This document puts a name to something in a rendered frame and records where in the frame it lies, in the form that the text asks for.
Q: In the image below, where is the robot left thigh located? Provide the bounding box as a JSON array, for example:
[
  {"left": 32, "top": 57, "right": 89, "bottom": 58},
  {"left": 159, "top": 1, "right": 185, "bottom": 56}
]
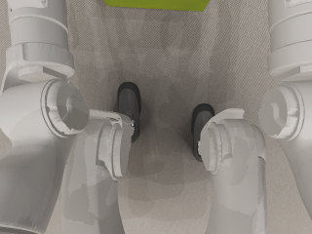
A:
[{"left": 60, "top": 119, "right": 129, "bottom": 234}]

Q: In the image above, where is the robot right upper arm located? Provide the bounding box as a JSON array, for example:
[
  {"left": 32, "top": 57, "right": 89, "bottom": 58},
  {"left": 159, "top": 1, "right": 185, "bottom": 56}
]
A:
[{"left": 257, "top": 80, "right": 312, "bottom": 220}]

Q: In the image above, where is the right robot forearm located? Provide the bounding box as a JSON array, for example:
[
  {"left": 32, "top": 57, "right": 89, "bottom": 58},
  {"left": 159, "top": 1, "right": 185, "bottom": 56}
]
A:
[{"left": 267, "top": 0, "right": 312, "bottom": 82}]

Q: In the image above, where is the left robot forearm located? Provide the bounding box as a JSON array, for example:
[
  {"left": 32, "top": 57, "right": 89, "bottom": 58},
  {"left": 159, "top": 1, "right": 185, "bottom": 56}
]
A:
[{"left": 0, "top": 0, "right": 75, "bottom": 96}]

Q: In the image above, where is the carton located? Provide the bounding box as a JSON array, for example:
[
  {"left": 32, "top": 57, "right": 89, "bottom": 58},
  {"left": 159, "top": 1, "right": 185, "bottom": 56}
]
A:
[{"left": 104, "top": 0, "right": 210, "bottom": 12}]

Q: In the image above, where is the robot left upper arm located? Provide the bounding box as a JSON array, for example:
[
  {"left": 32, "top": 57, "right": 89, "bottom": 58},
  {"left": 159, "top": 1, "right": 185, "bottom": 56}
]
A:
[{"left": 0, "top": 78, "right": 90, "bottom": 234}]

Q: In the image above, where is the robot left foot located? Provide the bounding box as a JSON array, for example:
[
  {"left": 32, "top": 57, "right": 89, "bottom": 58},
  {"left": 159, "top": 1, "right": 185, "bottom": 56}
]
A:
[{"left": 117, "top": 82, "right": 141, "bottom": 143}]

